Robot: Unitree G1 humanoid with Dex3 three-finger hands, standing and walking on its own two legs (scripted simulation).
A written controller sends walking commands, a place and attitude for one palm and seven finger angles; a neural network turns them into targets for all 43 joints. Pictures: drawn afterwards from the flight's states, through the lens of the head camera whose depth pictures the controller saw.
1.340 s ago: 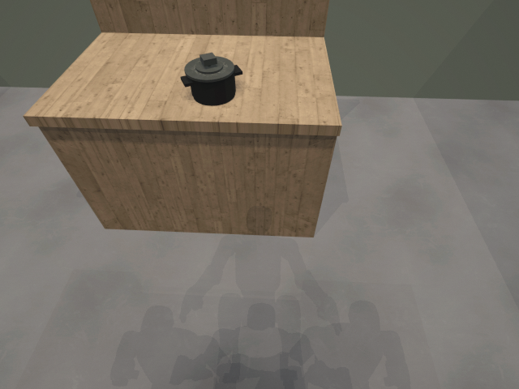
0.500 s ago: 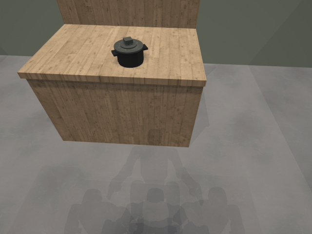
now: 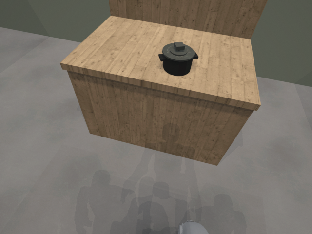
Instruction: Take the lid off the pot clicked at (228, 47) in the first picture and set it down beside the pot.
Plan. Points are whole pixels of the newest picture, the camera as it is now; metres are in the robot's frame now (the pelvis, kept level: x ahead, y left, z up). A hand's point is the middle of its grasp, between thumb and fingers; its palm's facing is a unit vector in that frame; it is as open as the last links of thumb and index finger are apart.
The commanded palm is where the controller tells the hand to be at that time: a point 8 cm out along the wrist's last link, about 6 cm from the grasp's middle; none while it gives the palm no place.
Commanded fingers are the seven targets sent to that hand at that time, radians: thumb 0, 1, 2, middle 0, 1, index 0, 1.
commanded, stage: turn to face it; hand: left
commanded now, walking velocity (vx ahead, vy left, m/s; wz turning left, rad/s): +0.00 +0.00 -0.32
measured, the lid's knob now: (179, 46) +0.92 -0.07 +0.01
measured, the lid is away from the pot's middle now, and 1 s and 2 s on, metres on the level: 0.01 0.01 0.01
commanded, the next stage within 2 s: take the last steps up to it in 0.48 s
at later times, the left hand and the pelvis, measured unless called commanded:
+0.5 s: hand (111, 218) +0.20 +0.14 -0.18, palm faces -0.06 -0.97 -0.22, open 7.3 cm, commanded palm none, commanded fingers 0.00 0.90 0.90 -0.20 -0.30 -0.20 -0.30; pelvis +0.13 -0.03 -0.01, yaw -6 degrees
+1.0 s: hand (119, 180) +0.31 +0.13 -0.17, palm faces -0.24 -0.95 -0.20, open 7.4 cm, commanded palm none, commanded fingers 0.00 0.90 0.90 -0.20 -0.30 -0.20 -0.30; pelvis +0.22 -0.04 +0.00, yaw -14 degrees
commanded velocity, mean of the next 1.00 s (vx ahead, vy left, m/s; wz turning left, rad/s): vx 0.13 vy -0.01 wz -0.20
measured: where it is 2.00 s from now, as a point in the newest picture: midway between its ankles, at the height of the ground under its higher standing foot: (172, 211)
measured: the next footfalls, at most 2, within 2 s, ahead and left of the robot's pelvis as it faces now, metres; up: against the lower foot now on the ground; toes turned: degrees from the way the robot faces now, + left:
right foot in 0.30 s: +0.24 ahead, -0.12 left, +0.00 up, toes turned -8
left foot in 0.66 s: +0.21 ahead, +0.10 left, +0.00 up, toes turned -7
